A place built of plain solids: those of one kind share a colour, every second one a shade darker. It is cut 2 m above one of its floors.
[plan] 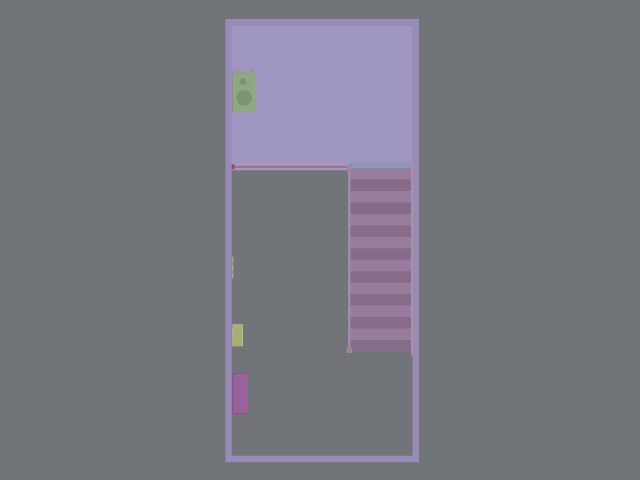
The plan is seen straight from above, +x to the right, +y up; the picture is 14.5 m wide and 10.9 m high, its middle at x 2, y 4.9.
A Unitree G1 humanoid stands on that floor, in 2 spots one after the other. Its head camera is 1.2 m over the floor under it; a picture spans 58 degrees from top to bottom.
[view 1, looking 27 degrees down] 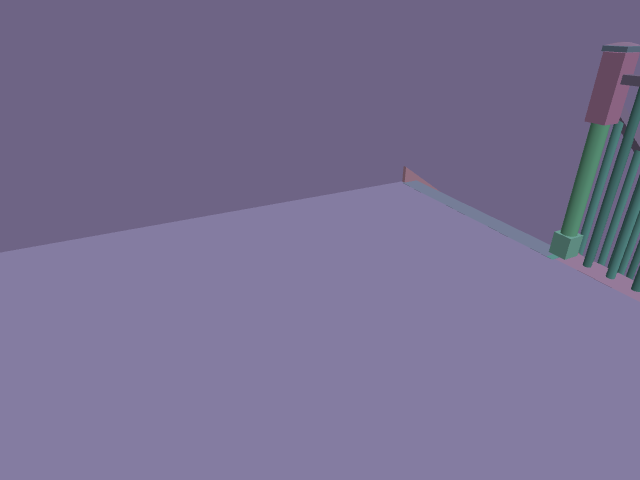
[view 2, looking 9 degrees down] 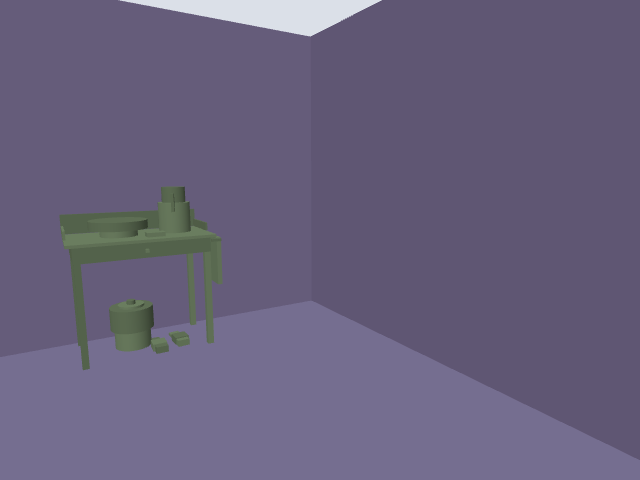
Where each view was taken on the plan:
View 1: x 1.32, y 8.77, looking -26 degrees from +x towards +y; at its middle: upper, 2.64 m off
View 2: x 3.38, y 7.75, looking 148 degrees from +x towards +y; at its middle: wall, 3.86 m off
